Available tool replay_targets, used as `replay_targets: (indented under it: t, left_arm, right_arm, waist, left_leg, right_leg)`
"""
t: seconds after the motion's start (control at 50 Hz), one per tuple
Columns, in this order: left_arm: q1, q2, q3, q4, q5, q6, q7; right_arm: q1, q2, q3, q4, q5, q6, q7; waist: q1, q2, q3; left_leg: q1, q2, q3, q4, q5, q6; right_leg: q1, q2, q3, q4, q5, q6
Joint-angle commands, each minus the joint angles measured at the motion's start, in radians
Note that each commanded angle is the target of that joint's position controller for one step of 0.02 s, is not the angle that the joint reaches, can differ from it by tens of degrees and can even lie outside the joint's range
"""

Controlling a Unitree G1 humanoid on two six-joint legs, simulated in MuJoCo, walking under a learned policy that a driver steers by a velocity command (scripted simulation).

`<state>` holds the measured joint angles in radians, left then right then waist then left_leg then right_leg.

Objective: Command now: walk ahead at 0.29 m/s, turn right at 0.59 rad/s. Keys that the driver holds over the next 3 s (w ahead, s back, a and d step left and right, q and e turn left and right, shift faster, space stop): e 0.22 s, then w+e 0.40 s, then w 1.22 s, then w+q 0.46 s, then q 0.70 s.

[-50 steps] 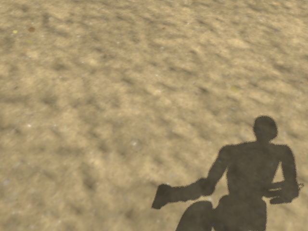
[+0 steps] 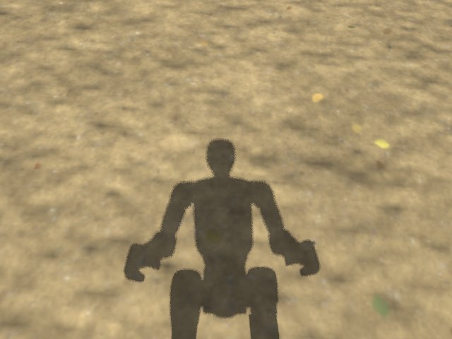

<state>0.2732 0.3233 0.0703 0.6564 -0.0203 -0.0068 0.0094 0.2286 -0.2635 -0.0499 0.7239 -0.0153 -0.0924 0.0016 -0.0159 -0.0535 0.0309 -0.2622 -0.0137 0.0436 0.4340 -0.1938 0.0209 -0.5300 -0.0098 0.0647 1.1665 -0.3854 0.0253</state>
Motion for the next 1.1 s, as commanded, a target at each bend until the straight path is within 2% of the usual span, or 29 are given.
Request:
replay_targets:
  t: [0.02,0.08,0.16,0.2,0.24,0.26,0.28,0.3,0.32,0.34,0.36,0.38,0.4,0.44,0.46,0.54,0.62,0.66,0.7,0.72,0.74,0.76,0.78,0.8,0.82,0.86,0.98,1.06,1.1]
  left_arm:
    - [-0.018,0.033,0.014,-0.099,0.003,0.006,0.001]
    - [-0.05,0.019,0.007,-0.108,0.007,0.013,-0.012]
    - [-0.133,0.027,0.012,-0.133,0.008,0.012,-0.041]
    - [-0.152,0.048,0.024,-0.151,0.009,0.016,-0.053]
    - [-0.128,0.069,0.038,-0.157,0.01,0.022,-0.055]
    - [-0.076,0.084,0.05,-0.146,0.01,0.025,-0.048]
    - [0.019,0.136,0.076,-0.123,0.006,0.029,-0.031]
    - [0.093,0.236,0.098,-0.129,-0.003,0.033,-0.007]
    - [0.092,0.263,0.09,-0.152,0.01,0.012,-0.019]
    - [0.093,0.178,0.068,-0.147,0.001,-0.008,-0.029]
    - [0.062,0.142,0.054,-0.139,-0.002,-0.022,-0.027]
    - [0.02,0.134,0.048,-0.139,-0.001,-0.026,-0.026]
    - [-0.023,0.119,0.042,-0.143,0.003,-0.027,-0.022]
    - [-0.062,0.12,0.039,-0.156,0.022,-0.028,-0.009]
    - [-0.059,0.125,0.041,-0.154,0.022,-0.029,-0.002]
    - [-0.016,0.153,0.054,-0.125,0.008,-0.025,0.011]
    - [0.028,0.153,0.054,-0.101,0.0,-0.017,0.005]
    - [0.022,0.124,0.044,-0.092,0.002,-0.016,0.002]
    - [0.034,0.051,0.02,-0.077,0.007,-0.017,0.002]
    - [0.045,-0.028,-0.004,-0.078,0.013,-0.02,0.003]
    - [0.08,-0.034,-0.01,-0.128,-0.015,-0.034,0.005]
    - [0.062,0.068,0.013,-0.111,-0.024,-0.042,0.01]
    - [0.009,0.106,0.025,-0.103,-0.017,-0.042,0.01]
    - [-0.003,0.097,0.024,-0.089,0.0,-0.042,0.009]
    - [-0.022,0.084,0.022,-0.09,0.012,-0.047,0.005]
    - [-0.039,0.052,0.016,-0.088,0.014,-0.055,-0.004]
    - [-0.198,-0.018,-0.015,-0.126,0.013,-0.071,-0.016]
    - [-0.3,-0.021,-0.02,-0.144,-0.002,-0.079,-0.04]
    - [-0.332,-0.01,-0.018,-0.157,-0.007,-0.083,-0.051]
  right_arm:
    - [-0.028,-0.153,-0.041,-0.03,0.004,-0.005,-0.009]
    - [-0.054,-0.183,-0.051,-0.013,0.013,0.02,-0.024]
    - [-0.059,-0.2,-0.054,0.013,0.029,0.038,-0.028]
    - [-0.058,-0.219,-0.062,0.022,0.043,0.044,-0.025]
    - [-0.066,-0.236,-0.07,0.024,0.058,0.049,-0.024]
    - [-0.066,-0.229,-0.07,0.026,0.063,0.051,-0.024]
    - [-0.022,-0.198,-0.062,0.033,0.049,0.052,-0.02]
    - [-0.01,-0.124,-0.034,0.0,-0.008,0.05,-0.015]
    - [0.0,-0.123,-0.023,-0.046,-0.005,0.039,-0.003]
    - [-0.06,-0.19,-0.041,-0.042,0.027,0.024,0.012]
    - [-0.103,-0.196,-0.041,-0.057,0.043,0.013,0.021]
    - [-0.11,-0.184,-0.041,-0.043,0.032,0.008,0.018]
    - [-0.116,-0.19,-0.046,-0.04,0.014,0.008,0.012]
    - [-0.105,-0.163,-0.041,-0.03,0.005,0.009,0.012]
    - [-0.105,-0.149,-0.036,-0.026,0.005,0.009,0.011]
    - [-0.18,-0.107,-0.014,-0.042,0.011,0.009,0.013]
    - [-0.209,-0.134,-0.022,-0.06,0.03,-0.004,0.021]
    - [-0.151,-0.14,-0.029,-0.043,0.033,-0.015,0.024]
    - [-0.04,-0.141,-0.037,-0.011,0.02,-0.022,0.021]
    - [0.075,-0.185,-0.047,0.008,0.004,-0.025,0.015]
    - [0.157,-0.304,-0.076,0.042,-0.015,-0.016,0.021]
    - [0.121,-0.252,-0.068,0.031,0.006,-0.017,0.028]
    - [0.092,-0.195,-0.052,0.023,0.019,-0.016,0.025]
    - [0.066,-0.163,-0.041,0.014,0.015,-0.014,0.023]
    - [0.045,-0.144,-0.033,0.016,0.013,-0.009,0.02]
    - [0.044,-0.128,-0.024,0.022,0.008,-0.01,0.012]
    - [0.134,-0.161,-0.025,0.075,0.027,-0.001,0.001]
    - [0.197,-0.18,-0.024,0.109,0.036,0.012,0.001]
    - [0.216,-0.189,-0.025,0.124,0.04,0.022,-0.001]
  waist:
    - [0.012,0.183,-0.04]
    - [0.007,0.168,-0.079]
    - [-0.016,0.157,-0.074]
    - [-0.013,0.155,-0.07]
    - [0.011,0.152,-0.089]
    - [0.043,0.129,-0.115]
    - [0.078,0.057,-0.17]
    - [0.075,-0.166,-0.228]
    - [0.059,-0.269,-0.35]
    - [0.103,-0.121,-0.297]
    - [0.087,-0.086,-0.188]
    - [0.054,-0.005,-0.125]
    - [0.033,-0.002,-0.09]
    - [0.009,-0.028,-0.082]
    - [0.01,-0.031,-0.085]
    - [0.046,-0.057,-0.07]
    - [0.061,-0.074,-0.066]
    - [0.03,-0.082,-0.071]
    - [-0.025,-0.064,-0.081]
    - [-0.059,0.072,-0.124]
    - [-0.032,0.344,-0.116]
    - [-0.042,0.278,-0.036]
    - [-0.044,0.222,0.023]
    - [-0.032,0.174,0.017]
    - [-0.022,0.169,0.026]
    - [-0.015,0.19,0.017]
    - [-0.067,0.163,0.012]
    - [-0.097,0.155,0.037]
    - [-0.091,0.158,0.051]
  left_leg:
    - [0.147,0.27,-0.149,-0.157,0.614,0.174]
    - [0.158,0.268,-0.052,-0.166,0.619,0.174]
    - [0.172,0.26,0.036,-0.138,0.549,0.143]
    - [0.205,0.281,0.039,-0.086,0.547,0.132]
    - [0.221,0.287,0.053,0.015,0.607,0.111]
    - [0.199,0.266,0.081,0.119,0.603,0.089]
    - [0.118,0.212,0.111,0.298,0.49,0.049]
    - [-0.143,0.124,0.139,0.605,-0.065,-0.008]
    - [-0.45,-0.039,-0.038,0.842,-0.488,-0.038]
    - [-0.53,0.021,-0.144,0.876,-0.402,-0.03]
    - [-0.547,0.053,-0.136,0.827,-0.309,-0.011]
    - [-0.508,0.085,-0.135,0.751,-0.249,-0.01]
    - [-0.452,0.103,-0.134,0.66,-0.205,-0.016]
    - [-0.35,0.084,-0.106,0.572,-0.119,-0.035]
    - [-0.323,0.074,-0.097,0.514,-0.093,-0.048]
    - [-0.229,0.032,-0.096,0.272,0.02,-0.078]
    - [-0.14,0.003,-0.116,0.159,0.037,-0.07]
    - [-0.05,0.009,-0.103,0.108,0.044,-0.046]
    - [0.113,0.042,-0.11,0.043,0.007,-0.01]
    - [0.255,0.211,-0.303,-0.038,-0.139,0.048]
    - [0.362,0.395,-0.755,-0.204,-0.498,0.203]
    - [0.324,0.415,-0.848,-0.25,-0.65,0.237]
    - [0.288,0.373,-0.728,-0.229,-0.565,0.207]
    - [0.262,0.319,-0.613,-0.22,-0.449,0.18]
    - [0.231,0.285,-0.536,-0.23,-0.349,0.171]
    - [0.184,0.231,-0.419,-0.26,-0.182,0.16]
    - [0.203,0.203,-0.229,-0.28,0.153,0.165]
    - [0.209,0.224,-0.194,-0.268,0.195,0.161]
    - [0.248,0.252,-0.2,-0.25,0.239,0.154]
  right_leg:
    - [-0.138,-0.052,-0.001,-0.095,0.041,0.03]
    - [-0.077,-0.059,-0.031,-0.259,0.21,0.031]
    - [0.02,-0.043,-0.07,-0.454,0.323,-0.004]
    - [0.042,-0.033,-0.083,-0.514,0.271,-0.032]
    - [0.111,-0.001,-0.116,-0.584,0.23,-0.073]
    - [0.209,0.028,-0.133,-0.649,0.265,-0.104]
    - [0.38,0.036,-0.091,-0.695,0.348,-0.15]
    - [0.597,-0.186,0.234,-0.679,0.566,-0.254]
    - [0.771,-0.355,0.709,-0.836,0.167,-0.466]
    - [0.73,-0.323,0.655,-0.897,-0.035,-0.417]
    - [0.631,-0.281,0.555,-0.913,-0.135,-0.362]
    - [0.518,-0.24,0.486,-0.922,-0.115,-0.318]
    - [0.427,-0.211,0.43,-0.931,-0.055,-0.298]
    - [0.323,-0.153,0.356,-0.954,0.039,-0.288]
    - [0.301,-0.138,0.326,-0.952,0.074,-0.289]
    - [0.242,-0.104,0.282,-0.929,0.071,-0.269]
    - [0.226,-0.115,0.358,-0.881,-0.027,-0.248]
    - [0.215,-0.112,0.374,-0.828,-0.078,-0.226]
    - [0.146,-0.053,0.333,-0.701,-0.129,-0.172]
    - [0.036,0.029,0.223,-0.426,-0.203,-0.113]
    - [-0.229,0.117,0.099,-0.161,-0.246,-0.077]
    - [-0.338,0.054,0.122,-0.026,-0.193,-0.067]
    - [-0.367,0.024,0.123,0.007,-0.096,-0.07]
    - [-0.341,0.003,0.099,-0.001,-0.021,-0.067]
    - [-0.322,-0.021,0.082,-0.042,0.035,-0.06]
    - [-0.252,-0.052,0.034,-0.095,0.132,-0.044]
    - [-0.182,-0.056,-0.034,-0.419,0.332,-0.008]
    - [-0.093,-0.03,-0.063,-0.573,0.398,-0.012]
    - [-0.074,-0.021,-0.061,-0.618,0.372,-0.035]
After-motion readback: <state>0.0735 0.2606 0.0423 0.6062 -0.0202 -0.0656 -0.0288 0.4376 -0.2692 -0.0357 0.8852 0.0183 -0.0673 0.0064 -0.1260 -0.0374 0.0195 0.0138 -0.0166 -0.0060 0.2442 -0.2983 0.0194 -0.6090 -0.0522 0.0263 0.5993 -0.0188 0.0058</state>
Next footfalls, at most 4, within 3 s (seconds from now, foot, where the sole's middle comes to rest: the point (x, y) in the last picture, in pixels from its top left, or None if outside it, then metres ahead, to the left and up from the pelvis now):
0.28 right None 0.22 -0.14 -0.78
0.72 left None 0.41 0.05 -0.78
1.20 right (327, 311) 0.56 -0.31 -0.78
1.70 left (291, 207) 0.93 -0.25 -0.78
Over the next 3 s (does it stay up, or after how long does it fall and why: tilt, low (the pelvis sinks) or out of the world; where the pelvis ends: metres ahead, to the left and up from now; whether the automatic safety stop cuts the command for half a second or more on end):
stays up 1.18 -0.46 0.00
